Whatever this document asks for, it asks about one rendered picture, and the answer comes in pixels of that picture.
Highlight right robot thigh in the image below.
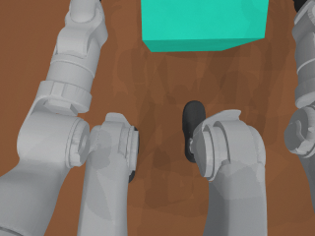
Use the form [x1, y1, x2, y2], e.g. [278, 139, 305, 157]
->
[196, 120, 268, 236]

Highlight robot right forearm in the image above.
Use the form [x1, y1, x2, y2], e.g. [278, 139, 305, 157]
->
[291, 0, 315, 109]

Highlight robot right shin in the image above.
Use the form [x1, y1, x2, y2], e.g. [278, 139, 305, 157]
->
[189, 109, 266, 166]

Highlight carton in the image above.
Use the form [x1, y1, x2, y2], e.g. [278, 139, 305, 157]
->
[141, 0, 269, 52]

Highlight robot right hand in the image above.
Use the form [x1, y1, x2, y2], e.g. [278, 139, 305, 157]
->
[293, 0, 307, 13]

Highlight robot left forearm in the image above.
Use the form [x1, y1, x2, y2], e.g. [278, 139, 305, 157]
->
[17, 0, 108, 155]

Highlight left robot upper arm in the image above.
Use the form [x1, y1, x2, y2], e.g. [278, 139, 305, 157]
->
[0, 110, 91, 236]

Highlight right robot upper arm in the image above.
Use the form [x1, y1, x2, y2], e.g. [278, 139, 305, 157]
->
[283, 104, 315, 213]

